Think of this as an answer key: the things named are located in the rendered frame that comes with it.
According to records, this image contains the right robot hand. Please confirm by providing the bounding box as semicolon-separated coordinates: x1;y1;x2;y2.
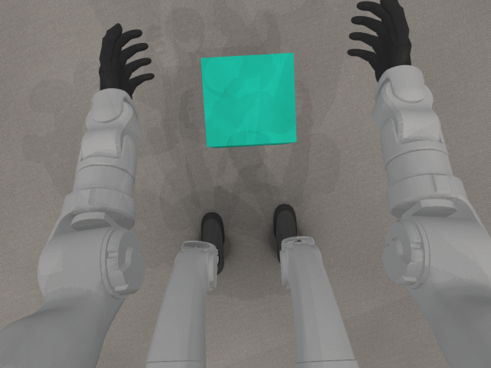
348;0;411;82

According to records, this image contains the carton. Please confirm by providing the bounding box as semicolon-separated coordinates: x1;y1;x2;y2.
201;53;296;148

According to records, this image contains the right robot forearm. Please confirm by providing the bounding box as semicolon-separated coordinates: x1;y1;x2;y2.
372;65;491;240

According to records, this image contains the left robot hand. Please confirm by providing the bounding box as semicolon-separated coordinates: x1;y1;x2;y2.
99;23;154;99

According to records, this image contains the right robot foot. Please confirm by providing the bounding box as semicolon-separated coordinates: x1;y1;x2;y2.
273;204;297;263

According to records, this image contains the left robot upper arm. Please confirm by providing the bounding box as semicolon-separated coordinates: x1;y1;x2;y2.
0;226;145;368

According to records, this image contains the left robot forearm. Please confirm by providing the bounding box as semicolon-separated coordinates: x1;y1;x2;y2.
38;88;143;295

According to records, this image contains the right robot upper arm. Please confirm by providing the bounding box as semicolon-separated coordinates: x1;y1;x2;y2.
382;215;491;368

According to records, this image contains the robot left thigh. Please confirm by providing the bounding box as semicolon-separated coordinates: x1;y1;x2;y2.
145;248;217;368

